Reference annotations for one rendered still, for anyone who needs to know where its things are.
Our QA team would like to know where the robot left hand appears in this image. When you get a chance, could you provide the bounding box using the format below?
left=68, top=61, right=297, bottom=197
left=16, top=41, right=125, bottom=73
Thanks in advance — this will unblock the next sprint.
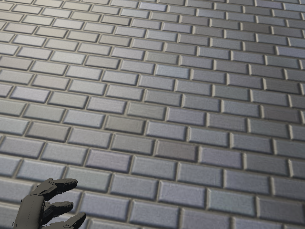
left=12, top=177, right=87, bottom=229

